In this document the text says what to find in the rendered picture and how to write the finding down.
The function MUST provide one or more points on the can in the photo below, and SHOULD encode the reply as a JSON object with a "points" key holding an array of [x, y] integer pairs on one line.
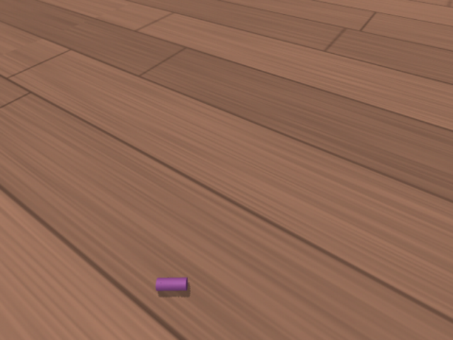
{"points": [[168, 284]]}

